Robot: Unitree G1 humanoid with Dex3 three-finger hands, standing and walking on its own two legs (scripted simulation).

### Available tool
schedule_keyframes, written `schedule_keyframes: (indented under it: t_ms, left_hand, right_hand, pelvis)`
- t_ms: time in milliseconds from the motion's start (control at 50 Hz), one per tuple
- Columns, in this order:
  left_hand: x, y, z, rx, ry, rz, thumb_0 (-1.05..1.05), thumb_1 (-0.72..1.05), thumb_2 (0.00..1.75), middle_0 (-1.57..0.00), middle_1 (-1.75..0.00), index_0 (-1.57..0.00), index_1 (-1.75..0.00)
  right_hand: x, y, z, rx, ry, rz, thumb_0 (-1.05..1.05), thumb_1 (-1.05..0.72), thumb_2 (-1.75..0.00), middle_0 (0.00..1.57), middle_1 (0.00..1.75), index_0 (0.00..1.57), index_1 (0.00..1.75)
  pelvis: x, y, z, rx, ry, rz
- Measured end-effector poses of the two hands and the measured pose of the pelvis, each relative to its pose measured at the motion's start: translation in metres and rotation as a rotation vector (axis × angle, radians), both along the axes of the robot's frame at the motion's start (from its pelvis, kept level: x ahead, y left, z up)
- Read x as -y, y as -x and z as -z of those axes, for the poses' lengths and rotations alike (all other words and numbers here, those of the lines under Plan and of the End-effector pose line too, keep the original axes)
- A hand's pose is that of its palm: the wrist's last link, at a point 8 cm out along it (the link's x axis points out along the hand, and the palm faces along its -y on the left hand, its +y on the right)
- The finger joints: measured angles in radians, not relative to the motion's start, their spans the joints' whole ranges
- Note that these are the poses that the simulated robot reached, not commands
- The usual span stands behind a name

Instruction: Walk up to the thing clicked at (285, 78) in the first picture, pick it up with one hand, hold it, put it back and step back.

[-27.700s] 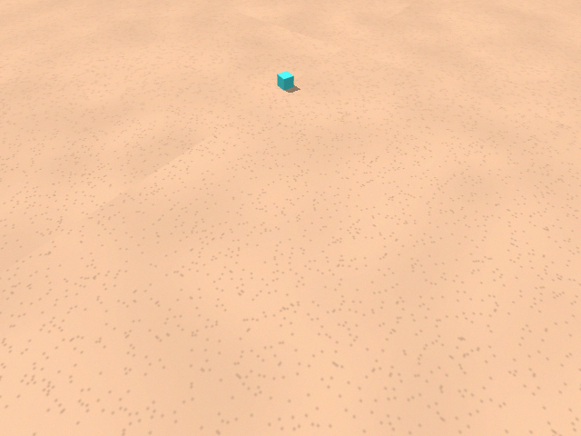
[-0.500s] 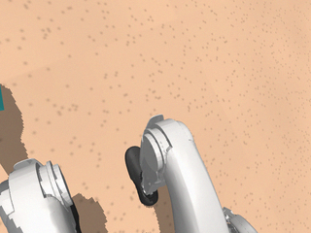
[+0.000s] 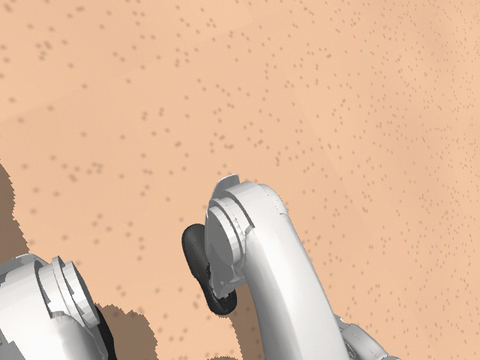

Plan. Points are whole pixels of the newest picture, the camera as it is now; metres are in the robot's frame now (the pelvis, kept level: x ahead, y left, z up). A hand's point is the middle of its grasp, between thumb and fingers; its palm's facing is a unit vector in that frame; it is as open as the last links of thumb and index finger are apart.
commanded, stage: open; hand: left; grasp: from above
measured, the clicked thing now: out of the picture +0.50 +0.27 -0.27
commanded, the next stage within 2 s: withdraw in 0.92 s
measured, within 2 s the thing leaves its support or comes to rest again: neither
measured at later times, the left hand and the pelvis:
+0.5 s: hand out of the picture +0.49 +0.27 -0.23, palm faces -0.45 -0.04 -0.89, open 11.4 cm; pelvis +0.00 +0.00 +0.00, yaw -1 degrees
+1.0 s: hand out of the picture +0.49 +0.27 -0.23, palm faces -0.45 -0.06 -0.89, open 12.6 cm; pelvis +0.00 +0.00 +0.00, yaw -1 degrees
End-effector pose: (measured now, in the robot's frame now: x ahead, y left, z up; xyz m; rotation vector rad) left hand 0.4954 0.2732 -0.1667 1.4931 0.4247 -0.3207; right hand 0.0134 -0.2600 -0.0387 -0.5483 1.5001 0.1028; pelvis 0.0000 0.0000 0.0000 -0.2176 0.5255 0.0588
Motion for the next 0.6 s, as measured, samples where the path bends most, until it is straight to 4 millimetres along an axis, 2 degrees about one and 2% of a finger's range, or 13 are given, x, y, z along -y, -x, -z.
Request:
schedule_keyframes:
  t_ms: [340, 600]
  left_hand:
    - [-0.001, 0.005, 0.004, -0.002, 0.007, 0.033, -0.01, -0.06, 0.63, -0.56, -0.61, -0.57, -0.61]
    - [-0.001, 0.000, 0.005, 0.011, -0.006, 0.017, -0.01, -0.18, 0.72, -0.42, -0.70, -0.42, -0.70]
  right_hand:
    - [-0.001, 0.011, -0.014, -0.012, 0.034, -0.022, 0.00, -0.90, -0.90, 0.20, 0.30, 0.20, 0.30]
    - [-0.003, 0.003, -0.012, -0.002, 0.006, -0.038, 0.00, -0.90, -0.90, 0.20, 0.30, 0.20, 0.30]
  pelvis:
    - [-0.001, 0.005, -0.001, 0.023, 0.014, 0.004]
    - [-0.001, 0.002, -0.002, 0.011, 0.016, 0.006]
